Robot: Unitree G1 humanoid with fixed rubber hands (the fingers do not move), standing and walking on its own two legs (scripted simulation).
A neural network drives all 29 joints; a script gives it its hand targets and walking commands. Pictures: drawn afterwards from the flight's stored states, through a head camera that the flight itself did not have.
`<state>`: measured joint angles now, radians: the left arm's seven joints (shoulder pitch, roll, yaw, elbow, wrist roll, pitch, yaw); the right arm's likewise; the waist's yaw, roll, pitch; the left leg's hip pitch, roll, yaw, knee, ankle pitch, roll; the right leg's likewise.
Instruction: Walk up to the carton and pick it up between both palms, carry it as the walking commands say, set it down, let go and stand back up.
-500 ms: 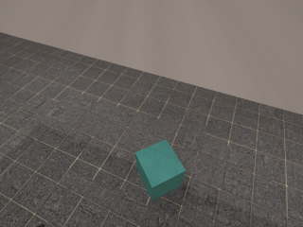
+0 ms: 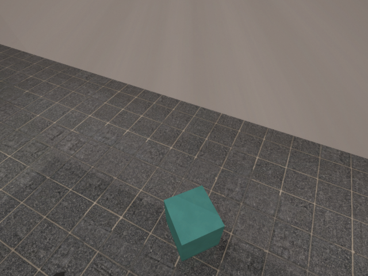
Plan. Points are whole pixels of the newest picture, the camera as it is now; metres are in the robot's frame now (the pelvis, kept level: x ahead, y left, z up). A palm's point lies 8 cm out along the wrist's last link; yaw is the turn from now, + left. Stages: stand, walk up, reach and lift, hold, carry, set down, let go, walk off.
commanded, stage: walk up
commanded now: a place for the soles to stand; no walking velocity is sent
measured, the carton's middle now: (192, 223) +0.51 -0.02 -0.66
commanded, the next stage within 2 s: none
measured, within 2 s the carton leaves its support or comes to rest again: neither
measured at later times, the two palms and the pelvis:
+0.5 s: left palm out of the picture +0.11 +0.32 -0.10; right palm out of the picture +0.08 -0.32 -0.10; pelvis +0.00 +0.00 +0.00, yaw +2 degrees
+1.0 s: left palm out of the picture +0.12 +0.18 -0.11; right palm out of the picture +0.14 -0.52 -0.09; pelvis +0.04 -0.16 -0.03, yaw +13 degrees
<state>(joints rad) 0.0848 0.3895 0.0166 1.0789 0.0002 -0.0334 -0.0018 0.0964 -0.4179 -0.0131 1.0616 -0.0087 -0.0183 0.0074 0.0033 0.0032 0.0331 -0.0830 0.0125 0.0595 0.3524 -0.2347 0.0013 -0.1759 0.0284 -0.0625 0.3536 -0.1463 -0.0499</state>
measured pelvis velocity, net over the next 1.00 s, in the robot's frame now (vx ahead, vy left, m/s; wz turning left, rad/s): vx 0.04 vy -0.16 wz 0.22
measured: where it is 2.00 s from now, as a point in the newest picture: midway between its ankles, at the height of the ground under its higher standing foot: outside the picture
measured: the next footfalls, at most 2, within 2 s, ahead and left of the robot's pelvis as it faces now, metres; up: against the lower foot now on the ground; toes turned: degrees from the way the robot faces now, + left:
right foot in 0.84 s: +0.16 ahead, -0.25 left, +0.00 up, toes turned +8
left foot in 1.14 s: +0.09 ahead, -0.10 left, +0.00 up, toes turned +22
